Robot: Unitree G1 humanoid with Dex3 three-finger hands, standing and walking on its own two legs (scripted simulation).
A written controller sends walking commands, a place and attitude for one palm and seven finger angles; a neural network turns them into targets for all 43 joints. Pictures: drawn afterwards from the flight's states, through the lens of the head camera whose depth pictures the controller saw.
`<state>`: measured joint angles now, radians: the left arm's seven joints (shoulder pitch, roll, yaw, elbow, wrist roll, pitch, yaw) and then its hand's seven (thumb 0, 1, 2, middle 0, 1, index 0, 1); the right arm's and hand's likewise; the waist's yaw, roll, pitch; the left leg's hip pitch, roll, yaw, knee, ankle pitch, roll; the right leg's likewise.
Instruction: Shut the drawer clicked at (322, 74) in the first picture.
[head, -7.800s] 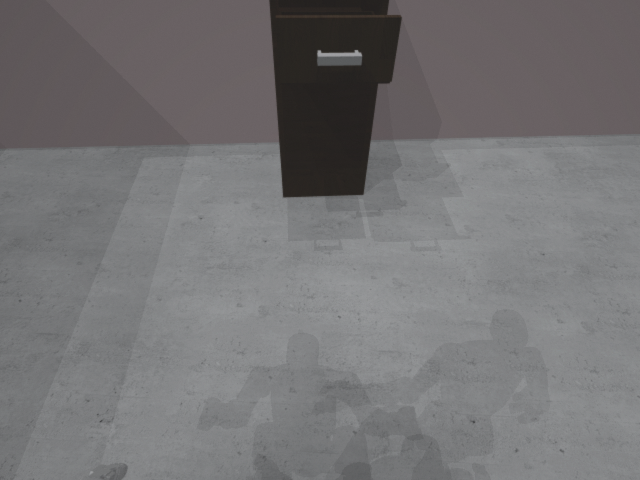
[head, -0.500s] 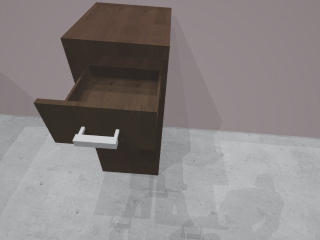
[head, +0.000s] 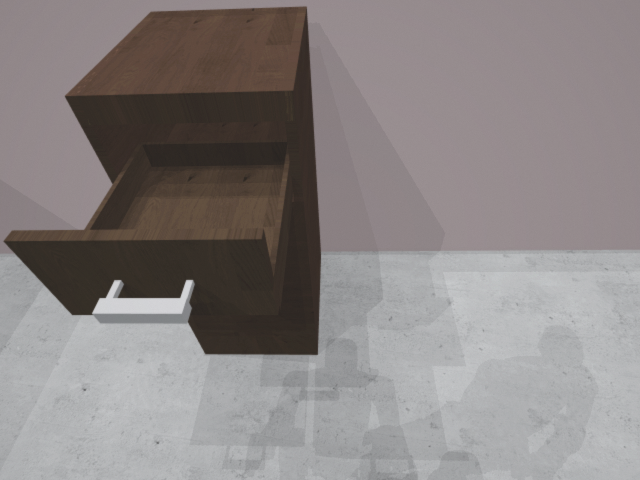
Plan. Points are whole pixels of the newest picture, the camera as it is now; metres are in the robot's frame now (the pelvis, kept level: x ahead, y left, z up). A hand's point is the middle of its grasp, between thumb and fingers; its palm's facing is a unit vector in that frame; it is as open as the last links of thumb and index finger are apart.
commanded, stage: look again from close up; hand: left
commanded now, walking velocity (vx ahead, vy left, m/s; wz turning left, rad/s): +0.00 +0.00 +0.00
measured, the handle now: (148, 298) +0.35 +0.26 +0.03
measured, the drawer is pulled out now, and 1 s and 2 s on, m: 0.28 0.28 0.28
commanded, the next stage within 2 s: shuffle to correct the standing spot in 0.24 s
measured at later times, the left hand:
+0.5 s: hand out of the picture -0.01 +0.14 -0.16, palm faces +0.07 -0.98 -0.20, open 7.3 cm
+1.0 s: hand out of the picture +0.03 +0.28 -0.16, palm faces +0.08 -0.96 -0.26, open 7.3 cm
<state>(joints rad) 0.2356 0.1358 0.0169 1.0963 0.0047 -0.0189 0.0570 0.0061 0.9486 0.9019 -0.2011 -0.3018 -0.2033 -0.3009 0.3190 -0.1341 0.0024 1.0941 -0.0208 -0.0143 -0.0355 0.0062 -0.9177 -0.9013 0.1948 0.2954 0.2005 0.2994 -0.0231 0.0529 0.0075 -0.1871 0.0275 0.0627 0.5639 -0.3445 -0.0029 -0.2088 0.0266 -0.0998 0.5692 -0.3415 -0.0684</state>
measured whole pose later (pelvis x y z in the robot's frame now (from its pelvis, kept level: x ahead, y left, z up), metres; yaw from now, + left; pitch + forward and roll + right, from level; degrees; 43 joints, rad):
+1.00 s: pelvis +0.02 +0.08 +0.00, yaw +1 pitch +0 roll +2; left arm 0.30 0.19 0.06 1.03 0.03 0.02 0.01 0.00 0.91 0.90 -0.20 -0.30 -0.20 -0.30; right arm 0.35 -0.15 -0.01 1.04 -0.03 -0.01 -0.01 0.00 -0.91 -0.90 0.19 0.30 0.20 0.30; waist 0.00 0.01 -0.01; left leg -0.27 -0.02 0.09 0.49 -0.22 0.04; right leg -0.47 -0.06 -0.06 1.09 -0.44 -0.05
